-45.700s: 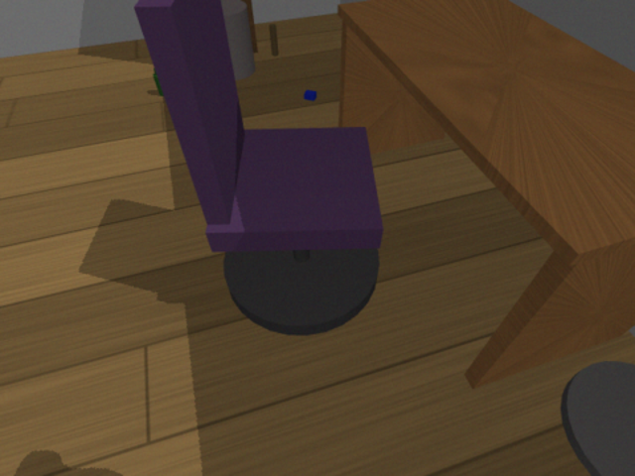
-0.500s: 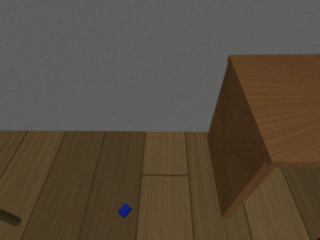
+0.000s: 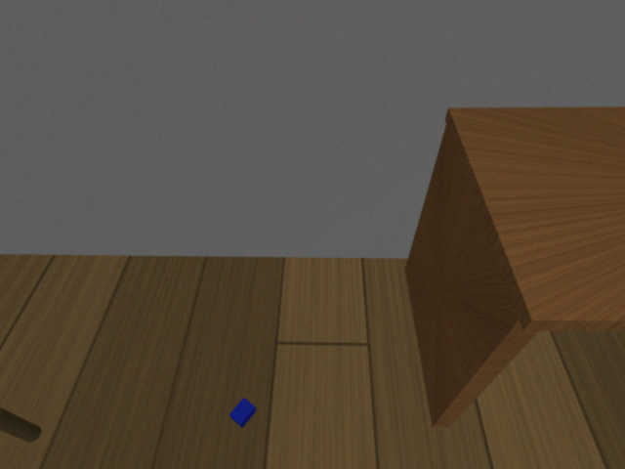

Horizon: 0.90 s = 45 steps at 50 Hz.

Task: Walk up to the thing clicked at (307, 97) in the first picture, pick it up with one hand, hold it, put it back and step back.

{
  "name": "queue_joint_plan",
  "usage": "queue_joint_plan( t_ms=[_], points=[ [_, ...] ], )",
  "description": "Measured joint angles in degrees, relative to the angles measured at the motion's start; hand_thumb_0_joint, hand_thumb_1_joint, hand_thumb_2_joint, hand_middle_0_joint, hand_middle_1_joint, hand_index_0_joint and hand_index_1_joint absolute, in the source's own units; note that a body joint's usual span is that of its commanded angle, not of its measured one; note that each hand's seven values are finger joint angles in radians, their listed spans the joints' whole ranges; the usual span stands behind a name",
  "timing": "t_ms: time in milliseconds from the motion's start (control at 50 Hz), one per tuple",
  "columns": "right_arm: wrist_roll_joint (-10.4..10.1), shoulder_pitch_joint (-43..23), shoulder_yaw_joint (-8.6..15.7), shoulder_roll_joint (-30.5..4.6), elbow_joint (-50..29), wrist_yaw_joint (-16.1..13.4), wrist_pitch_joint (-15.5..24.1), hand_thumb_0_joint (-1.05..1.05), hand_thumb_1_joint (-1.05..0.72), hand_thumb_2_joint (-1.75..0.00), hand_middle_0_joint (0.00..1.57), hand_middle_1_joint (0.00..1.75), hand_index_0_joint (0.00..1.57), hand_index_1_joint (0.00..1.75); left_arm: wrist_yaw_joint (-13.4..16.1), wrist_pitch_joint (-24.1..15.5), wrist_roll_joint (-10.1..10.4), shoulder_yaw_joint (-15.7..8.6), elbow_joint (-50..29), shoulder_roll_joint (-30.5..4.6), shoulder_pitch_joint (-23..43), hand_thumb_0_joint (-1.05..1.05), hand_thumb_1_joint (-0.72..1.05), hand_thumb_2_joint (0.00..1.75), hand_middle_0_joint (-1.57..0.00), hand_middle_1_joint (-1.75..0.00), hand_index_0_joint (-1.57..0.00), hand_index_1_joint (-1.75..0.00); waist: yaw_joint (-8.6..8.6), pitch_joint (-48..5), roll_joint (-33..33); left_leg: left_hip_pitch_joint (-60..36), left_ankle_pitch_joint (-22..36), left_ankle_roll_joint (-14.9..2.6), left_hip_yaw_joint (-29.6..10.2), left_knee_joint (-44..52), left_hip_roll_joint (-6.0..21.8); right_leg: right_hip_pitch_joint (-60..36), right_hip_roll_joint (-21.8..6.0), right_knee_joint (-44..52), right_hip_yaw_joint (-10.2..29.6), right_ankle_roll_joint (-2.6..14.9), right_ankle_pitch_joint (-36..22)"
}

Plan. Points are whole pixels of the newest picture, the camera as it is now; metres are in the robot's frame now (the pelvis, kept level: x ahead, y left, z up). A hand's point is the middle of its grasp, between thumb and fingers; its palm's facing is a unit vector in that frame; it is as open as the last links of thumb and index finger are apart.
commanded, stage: stand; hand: left
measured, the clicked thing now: (243, 412) +0.42 +0.24 -0.77
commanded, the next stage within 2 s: none
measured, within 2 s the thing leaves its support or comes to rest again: neither
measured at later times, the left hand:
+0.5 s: hand out of the picture +0.08 +0.25 -0.15, palm faces -0.02 -0.94 -0.35, open 7.4 cm
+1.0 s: hand out of the picture +0.08 +0.25 -0.16, palm faces -0.02 -0.94 -0.34, open 7.4 cm
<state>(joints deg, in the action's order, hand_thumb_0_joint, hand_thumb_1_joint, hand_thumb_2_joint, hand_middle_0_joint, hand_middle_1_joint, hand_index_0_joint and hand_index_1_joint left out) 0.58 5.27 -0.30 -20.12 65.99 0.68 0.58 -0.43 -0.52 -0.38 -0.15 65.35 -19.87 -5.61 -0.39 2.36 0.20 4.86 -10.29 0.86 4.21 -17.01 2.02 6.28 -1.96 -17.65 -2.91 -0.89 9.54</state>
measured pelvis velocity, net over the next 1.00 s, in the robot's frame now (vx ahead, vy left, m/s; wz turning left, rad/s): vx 0.00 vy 0.00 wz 0.00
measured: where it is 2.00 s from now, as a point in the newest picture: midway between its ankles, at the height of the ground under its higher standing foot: outside the picture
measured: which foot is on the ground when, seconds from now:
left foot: down 0.00-1.00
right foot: down 0.00-1.00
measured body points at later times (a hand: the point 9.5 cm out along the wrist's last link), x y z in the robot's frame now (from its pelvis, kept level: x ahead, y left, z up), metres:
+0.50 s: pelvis +0.00 +0.00 +0.00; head +0.01 +0.00 +0.45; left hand +0.08 +0.30 -0.13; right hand +0.08 -0.30 -0.13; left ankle -0.01 +0.12 -0.75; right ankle +0.00 -0.13 -0.75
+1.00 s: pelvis +0.00 +0.00 +0.00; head +0.01 +0.00 +0.45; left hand +0.08 +0.30 -0.13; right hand +0.07 -0.30 -0.13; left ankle -0.01 +0.12 -0.75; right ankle +0.00 -0.13 -0.75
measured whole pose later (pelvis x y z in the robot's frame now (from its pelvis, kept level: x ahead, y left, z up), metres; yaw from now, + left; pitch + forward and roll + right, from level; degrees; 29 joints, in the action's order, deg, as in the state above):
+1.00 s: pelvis +0.00 +0.00 +0.00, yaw +0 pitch -2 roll +0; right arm 0.6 6.3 -0.3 -20.1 65.4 0.6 0.6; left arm -0.4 -0.5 -0.5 -0.2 64.7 -20.0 -6.6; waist -0.3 2.3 0.1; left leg 4.4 -10.5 0.9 4.2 -16.8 2.1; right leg 5.8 -1.9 -17.4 -2.9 -0.9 9.7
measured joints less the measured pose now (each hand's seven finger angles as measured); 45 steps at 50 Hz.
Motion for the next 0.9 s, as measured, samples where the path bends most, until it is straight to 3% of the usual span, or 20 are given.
queue_joint_plan(
  t_ms=[900],
  points=[
    [0.0, 0.9, 0.1, 0.1, -0.6, 0.0, -0.1, 0.01, -0.90, -0.89, 0.21, 0.30, 0.20, 0.30, 0.1, -0.1, -0.1, 0.0, -0.6, -0.2, -0.8, 0.01, 0.90, 0.90, -0.20, -0.30, -0.21, -0.30, 0.02, 0.0, -0.1, -0.5, -0.1, 0.05, -0.1, 0.1, 0.1, -0.6, 0.1, 0.3, -0.1, 0.07, 0.1]
  ],
)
